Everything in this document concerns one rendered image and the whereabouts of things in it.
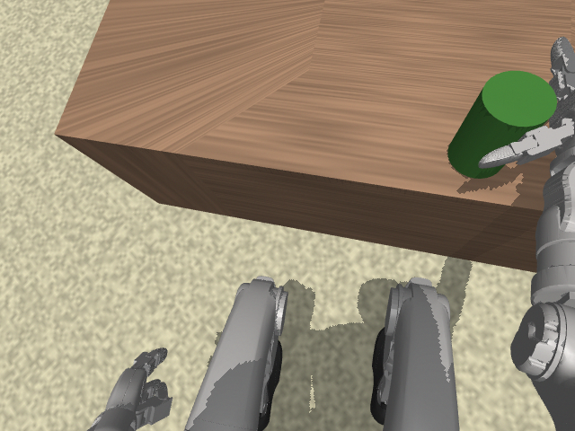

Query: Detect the left robot hand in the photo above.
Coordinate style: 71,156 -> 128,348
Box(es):
105,347 -> 173,429

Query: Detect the left robot foot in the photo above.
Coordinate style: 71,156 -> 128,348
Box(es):
258,340 -> 282,431

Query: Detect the right robot foot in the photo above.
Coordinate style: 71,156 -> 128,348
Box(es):
370,328 -> 387,425

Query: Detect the right robot hand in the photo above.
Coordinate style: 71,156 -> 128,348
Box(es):
478,37 -> 575,169

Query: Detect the right robot arm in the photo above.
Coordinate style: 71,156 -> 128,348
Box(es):
510,146 -> 575,431

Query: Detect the can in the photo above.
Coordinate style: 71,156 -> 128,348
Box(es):
447,71 -> 557,179

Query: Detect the left robot arm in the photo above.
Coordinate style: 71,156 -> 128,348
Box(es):
87,408 -> 137,431

